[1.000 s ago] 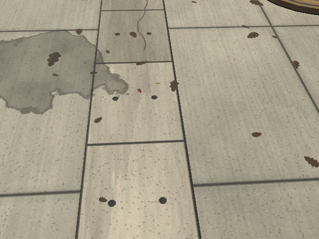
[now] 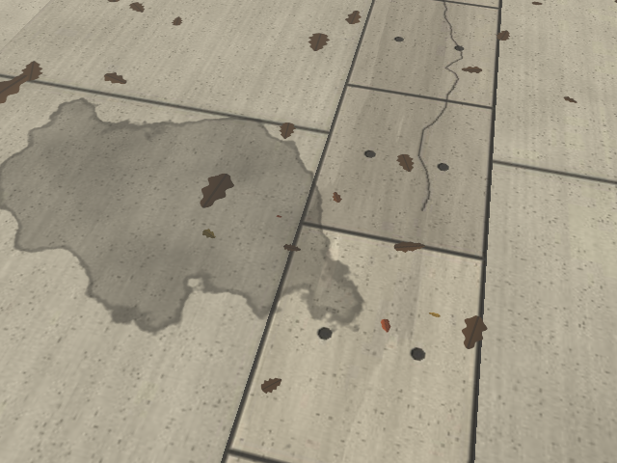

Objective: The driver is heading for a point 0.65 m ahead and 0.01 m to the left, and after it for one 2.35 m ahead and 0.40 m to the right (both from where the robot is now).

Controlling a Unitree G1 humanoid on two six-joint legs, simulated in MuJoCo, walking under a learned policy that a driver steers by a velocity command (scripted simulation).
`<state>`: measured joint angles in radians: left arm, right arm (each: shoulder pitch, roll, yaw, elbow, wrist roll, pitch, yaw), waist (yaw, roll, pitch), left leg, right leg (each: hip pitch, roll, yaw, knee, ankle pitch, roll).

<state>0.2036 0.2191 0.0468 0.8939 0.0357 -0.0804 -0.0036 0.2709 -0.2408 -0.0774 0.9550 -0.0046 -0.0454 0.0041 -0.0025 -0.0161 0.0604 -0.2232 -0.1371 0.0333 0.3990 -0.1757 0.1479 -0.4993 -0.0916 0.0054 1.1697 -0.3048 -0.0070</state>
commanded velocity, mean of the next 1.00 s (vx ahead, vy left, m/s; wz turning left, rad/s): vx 0.50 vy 0.00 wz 0.18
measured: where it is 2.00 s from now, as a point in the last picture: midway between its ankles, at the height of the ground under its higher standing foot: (313, 248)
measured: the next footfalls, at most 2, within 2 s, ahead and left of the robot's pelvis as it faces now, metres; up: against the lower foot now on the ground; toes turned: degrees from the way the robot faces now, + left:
right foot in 0.38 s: +0.40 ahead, -0.10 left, +0.00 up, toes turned +10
left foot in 0.90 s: +0.61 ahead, +0.15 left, +0.00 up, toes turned +12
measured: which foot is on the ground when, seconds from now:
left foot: down 0.00-0.38, up 0.40-0.88, down 0.90-1.00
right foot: up 0.00-0.36, down 0.38-0.92, up 0.94-1.00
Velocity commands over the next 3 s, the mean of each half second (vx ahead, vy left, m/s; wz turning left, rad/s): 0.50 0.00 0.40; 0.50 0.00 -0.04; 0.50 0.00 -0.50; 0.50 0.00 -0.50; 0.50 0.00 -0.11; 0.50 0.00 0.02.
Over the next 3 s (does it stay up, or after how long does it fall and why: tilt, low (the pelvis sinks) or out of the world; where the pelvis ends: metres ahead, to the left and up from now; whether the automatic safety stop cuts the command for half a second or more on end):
stays up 1.50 -0.25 0.00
